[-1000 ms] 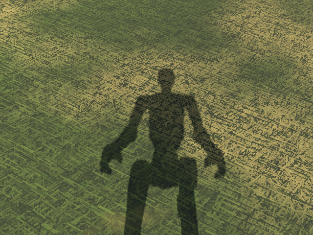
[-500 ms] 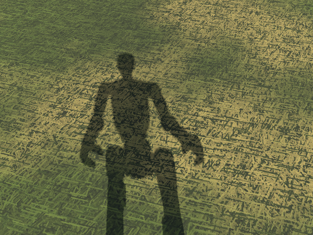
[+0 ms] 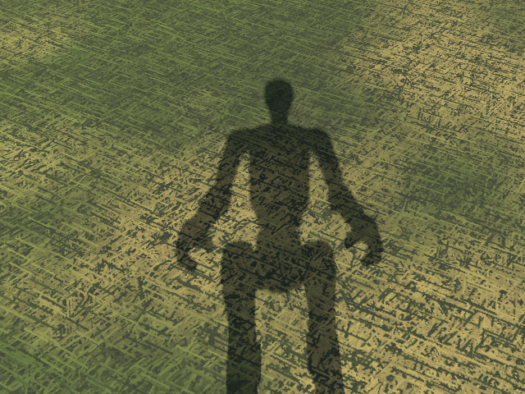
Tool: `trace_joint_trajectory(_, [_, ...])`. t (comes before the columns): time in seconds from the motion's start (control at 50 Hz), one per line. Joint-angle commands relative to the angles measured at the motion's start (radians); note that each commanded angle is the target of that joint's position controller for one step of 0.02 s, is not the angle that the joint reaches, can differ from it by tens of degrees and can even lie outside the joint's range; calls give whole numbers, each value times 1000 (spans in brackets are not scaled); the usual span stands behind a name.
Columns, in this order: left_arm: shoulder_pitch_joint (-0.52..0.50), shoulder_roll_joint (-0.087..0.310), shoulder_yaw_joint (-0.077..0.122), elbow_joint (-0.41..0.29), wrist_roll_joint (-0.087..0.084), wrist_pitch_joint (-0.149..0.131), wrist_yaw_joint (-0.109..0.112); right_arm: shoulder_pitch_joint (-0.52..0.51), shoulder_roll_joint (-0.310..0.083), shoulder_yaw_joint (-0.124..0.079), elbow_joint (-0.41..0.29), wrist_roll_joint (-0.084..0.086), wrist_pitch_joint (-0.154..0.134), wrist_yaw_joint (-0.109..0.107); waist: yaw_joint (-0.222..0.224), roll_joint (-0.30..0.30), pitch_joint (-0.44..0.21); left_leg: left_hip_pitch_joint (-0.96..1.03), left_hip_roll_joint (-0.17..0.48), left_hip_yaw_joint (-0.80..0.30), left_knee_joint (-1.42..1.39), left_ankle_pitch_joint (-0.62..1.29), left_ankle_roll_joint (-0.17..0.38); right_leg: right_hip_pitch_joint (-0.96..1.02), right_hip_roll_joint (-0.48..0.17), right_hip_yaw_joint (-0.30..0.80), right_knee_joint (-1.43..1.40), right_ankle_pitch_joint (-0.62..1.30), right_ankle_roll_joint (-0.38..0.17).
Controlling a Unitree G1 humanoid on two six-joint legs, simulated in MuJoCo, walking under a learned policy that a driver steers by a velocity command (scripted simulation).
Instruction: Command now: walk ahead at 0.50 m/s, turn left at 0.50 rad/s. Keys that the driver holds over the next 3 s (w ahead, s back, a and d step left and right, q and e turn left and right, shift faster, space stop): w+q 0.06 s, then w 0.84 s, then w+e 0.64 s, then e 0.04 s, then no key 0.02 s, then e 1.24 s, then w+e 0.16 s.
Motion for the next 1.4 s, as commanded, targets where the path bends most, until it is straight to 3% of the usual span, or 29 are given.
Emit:
trace_joint_trajectory(0.02, [0,121,36,-93,15,-8,6,-4,-121,-29,-85,-4,-9,-14,29,41,-89,194,280,-381,-244,168,218,-193,-76,48,-97,41,28])
trace_joint_trajectory(0.08, [-57,84,24,-116,20,10,13,20,-155,-39,-82,3,-9,-32,17,54,-56,92,240,-278,-264,230,198,-178,-65,10,-279,185,75])
trace_joint_trajectory(0.14, [-157,52,9,-131,16,3,5,66,-146,-35,-61,8,-4,-41,-37,76,-51,56,186,-196,-251,173,137,-88,-34,-10,-511,442,82])
trace_joint_trajectory(0.22, [-253,74,13,-163,-1,-10,-11,140,-147,-32,-25,11,2,-37,-83,91,-34,160,237,-251,-204,98,120,-91,-15,-1,-634,491,54])
trace_joint_trajectory(0.28, [-252,101,24,-176,-1,-20,-21,155,-155,-35,-14,7,12,-39,-67,109,-28,276,291,-316,-133,153,104,-101,-6,-1,-683,366,10])
trace_joint_trajectory(0.32, [-140,127,41,-149,1,-26,-18,129,-150,-33,-17,6,20,-40,2,123,-67,296,266,-301,-25,349,75,46,22,-36,-739,328,-35])
trace_joint_trajectory(0.34, [-9,167,58,-124,11,-30,-12,117,-120,-20,-28,0,19,-39,64,101,-174,240,213,-254,146,401,44,257,-38,13,-708,370,-85])
trace_joint_trajectory(0.36, [154,242,76,-106,20,-29,-9,159,-70,0,-51,-19,12,-42,103,-46,-333,35,115,-173,452,146,-5,569,-221,245,-672,403,-179])
trace_joint_trajectory(0.38, [221,267,88,-58,6,-14,-20,276,-26,14,-48,9,-4,-38,65,-334,-401,-294,2,-116,730,-421,-64,790,-375,664,-806,148,-314])
trace_joint_trajectory(0.4, [208,174,64,-66,-19,-9,-22,201,-122,-3,-41,22,-10,-36,101,-188,-295,-417,64,-175,819,-414,-62,738,-354,682,-861,-73,-276])
trace_joint_trajectory(0.44, [88,124,42,-85,-1,4,-16,29,-135,-8,-81,11,-14,-33,86,-34,-96,-428,149,-102,776,-243,-63,486,-276,439,-904,51,-219])
trace_joint_trajectory(0.48, [39,97,30,-87,13,4,-16,27,-106,-11,-85,-2,-13,-29,35,-57,-53,-350,199,-89,678,-165,-72,349,-216,326,-951,214,-211])
trace_joint_trajectory(0.54, [44,111,34,-69,-1,-3,-14,38,-63,-1,-84,-2,-3,-29,14,-78,-55,-321,216,-56,573,-130,-97,295,-194,223,-997,360,-229])
trace_joint_trajectory(0.68, [128,160,46,-9,-18,17,0,-179,-27,18,-134,2,-19,-15,85,-52,-14,-256,185,-6,169,205,-114,295,-151,63,-1022,436,-188])
trace_joint_trajectory(0.78, [183,177,51,34,-24,42,6,-266,-49,10,-175,10,-30,9,89,-64,11,-255,160,-10,57,136,-68,433,-220,91,-956,477,-164])
trace_joint_trajectory(0.82, [163,195,57,37,-24,52,11,-199,-78,-3,-162,6,-33,11,38,-78,-29,-137,129,16,23,77,-37,463,-219,77,-865,662,-140])
trace_joint_trajectory(0.84, [149,191,54,35,-24,56,14,-86,-109,-22,-129,1,-32,5,-25,-67,-100,29,103,43,-4,89,-10,441,-181,40,-734,799,-118])
trace_joint_trajectory(0.86, [144,158,40,21,-11,55,16,76,-161,-44,-90,-6,-29,-5,-95,-38,-221,293,168,-15,34,125,33,318,-134,2,-522,734,-85])
trace_joint_trajectory(0.88, [226,62,8,-11,6,38,13,199,-263,-65,-77,-26,-23,-14,-90,168,-383,686,426,-399,41,95,164,-45,-3,-57,-136,329,-18])
trace_joint_trajectory(0.9, [251,59,1,2,-6,17,6,232,-224,-56,-59,-6,-16,-10,-92,301,-470,777,515,-726,-111,-67,254,-248,73,41,62,-200,0])
trace_joint_trajectory(0.92, [175,151,27,-9,-34,6,-1,177,-162,-36,-63,0,-13,-12,-102,192,-313,665,487,-618,-142,-173,204,-350,10,83,138,-171,-10])
trace_joint_trajectory(0.94, [94,155,28,-29,-45,4,-4,115,-131,-26,-71,-2,-12,-15,-85,131,-198,519,448,-470,-164,-156,164,-357,-38,57,111,-80,-17])
trace_joint_trajectory(0.96, [58,141,28,-34,-34,10,-1,55,-104,-16,-69,-10,-15,-11,-51,78,-117,377,405,-371,-205,-94,142,-322,-72,40,49,-8,-13])
trace_joint_trajectory(0.98, [63,135,35,-29,-23,23,2,13,-75,-8,-69,-17,-24,-9,-18,92,-80,282,371,-296,-242,-34,124,-269,-100,48,-4,44,-8])
trace_joint_trajectory(1.06, [94,78,32,-16,-24,66,11,-15,-87,-19,-34,-25,-54,-9,29,94,-37,156,354,-124,-338,110,126,-217,-109,73,-69,169,22])
trace_joint_trajectory(1.2, [-97,39,21,-76,-16,54,-17,32,-126,-29,24,-20,-46,-34,-34,52,15,236,325,96,-360,223,72,-238,-82,10,-427,494,17])
trace_joint_trajectory(1.3, [-223,35,16,-158,-18,55,-47,106,-156,-42,72,0,-7,-41,-74,46,52,440,388,139,-282,342,57,-314,-63,-50,-546,374,-27])
trace_joint_trajectory(1.36, [-170,72,36,-179,-17,60,-59,80,-192,-53,67,8,17,-55,-17,99,-18,490,392,184,-105,785,22,-171,15,-136,-554,216,-79])
trace_joint_trajectory(1.4, [81,157,86,-126,-21,64,-47,53,-197,-51,56,10,30,-67,127,88,-158,377,340,225,246,872,-27,195,91,-148,-635,249,-144])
